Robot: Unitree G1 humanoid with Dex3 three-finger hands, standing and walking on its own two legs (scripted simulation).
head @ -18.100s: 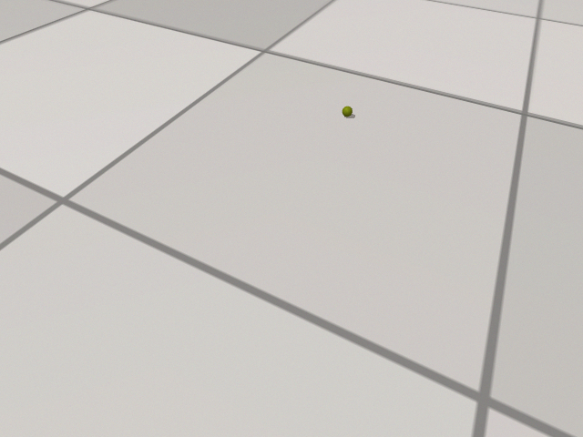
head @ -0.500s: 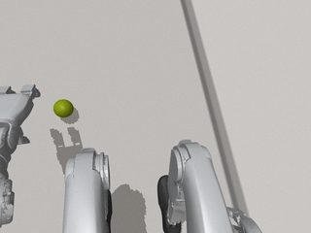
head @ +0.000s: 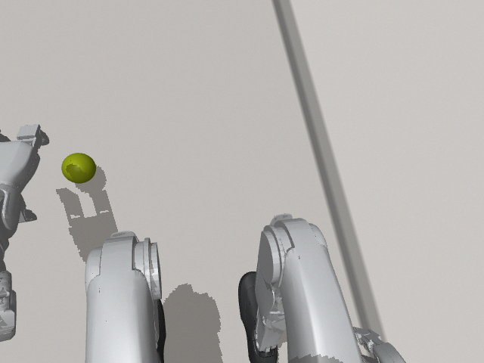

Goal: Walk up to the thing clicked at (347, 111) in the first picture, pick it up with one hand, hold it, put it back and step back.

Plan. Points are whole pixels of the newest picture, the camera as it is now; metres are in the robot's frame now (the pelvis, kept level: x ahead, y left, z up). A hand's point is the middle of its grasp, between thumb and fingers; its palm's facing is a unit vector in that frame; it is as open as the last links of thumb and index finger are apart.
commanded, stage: rise first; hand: left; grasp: from above
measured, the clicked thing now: (79, 168) +0.47 +0.27 -0.31
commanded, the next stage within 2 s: approach in 0.10 s
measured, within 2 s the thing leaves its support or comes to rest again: neither
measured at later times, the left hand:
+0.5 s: hand (62, 157) +0.46 +0.26 -0.19, palm faces -0.42 -0.05 -0.91, open 14.1 cm
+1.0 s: hand (49, 184) +0.42 +0.29 -0.22, palm faces -0.57 -0.13 -0.81, open 14.0 cm
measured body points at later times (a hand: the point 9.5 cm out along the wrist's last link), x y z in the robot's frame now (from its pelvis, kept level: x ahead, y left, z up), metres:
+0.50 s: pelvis +0.00 +0.00 -0.01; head +0.24 +0.08 +0.36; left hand +0.48 +0.26 -0.14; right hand +0.06 -0.28 -0.11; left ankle +0.07 +0.12 -0.30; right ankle +0.10 -0.12 -0.30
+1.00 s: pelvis -0.01 +0.00 -0.02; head +0.25 +0.05 +0.34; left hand +0.45 +0.29 -0.17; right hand +0.01 -0.27 -0.12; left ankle +0.07 +0.12 -0.30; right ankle +0.10 -0.12 -0.30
